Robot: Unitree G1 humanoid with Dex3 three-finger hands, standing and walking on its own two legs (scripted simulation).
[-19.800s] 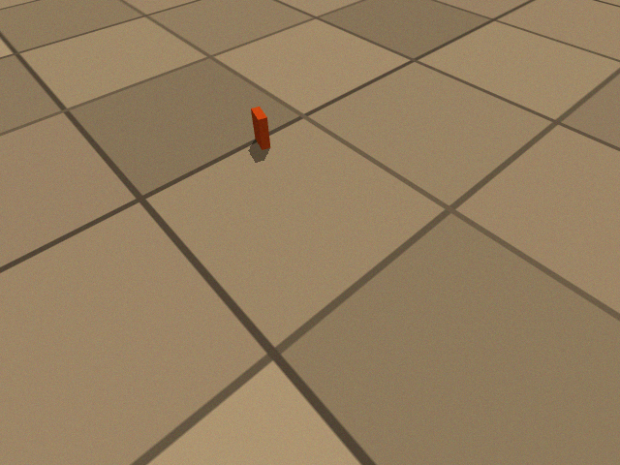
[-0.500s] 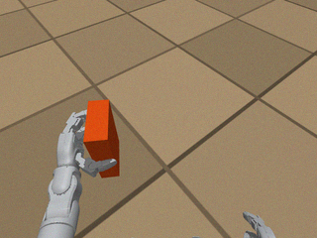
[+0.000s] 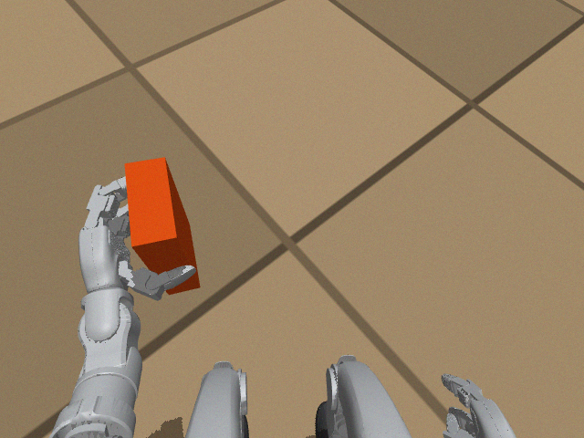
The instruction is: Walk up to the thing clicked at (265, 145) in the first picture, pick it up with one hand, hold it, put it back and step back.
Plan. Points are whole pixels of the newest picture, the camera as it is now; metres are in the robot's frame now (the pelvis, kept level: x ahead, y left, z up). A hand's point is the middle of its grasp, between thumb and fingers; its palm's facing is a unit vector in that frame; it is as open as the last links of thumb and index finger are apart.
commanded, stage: crouch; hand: left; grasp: from the side
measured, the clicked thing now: (167, 233) +0.40 +0.17 -0.02
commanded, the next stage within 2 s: lower in 1.26 s
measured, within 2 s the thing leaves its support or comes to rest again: neither
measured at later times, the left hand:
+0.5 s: hand (176, 288) +0.39 +0.21 -0.25, palm faces +0.23 -0.97 -0.01, open 13.9 cm
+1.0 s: hand (182, 300) +0.40 +0.22 -0.37, palm faces +0.23 -0.97 -0.01, open 13.9 cm
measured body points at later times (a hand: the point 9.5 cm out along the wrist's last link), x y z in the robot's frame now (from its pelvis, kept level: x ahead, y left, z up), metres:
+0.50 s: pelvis -0.05 +0.00 -0.20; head +0.15 +0.04 +0.20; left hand +0.37 +0.26 -0.24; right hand +0.07 -0.26 -0.32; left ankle +0.04 +0.12 -0.59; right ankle +0.04 -0.12 -0.59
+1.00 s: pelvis -0.06 +0.01 -0.29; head +0.16 +0.07 +0.10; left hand +0.38 +0.27 -0.36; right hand +0.02 -0.27 -0.40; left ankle +0.04 +0.12 -0.60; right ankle +0.04 -0.12 -0.59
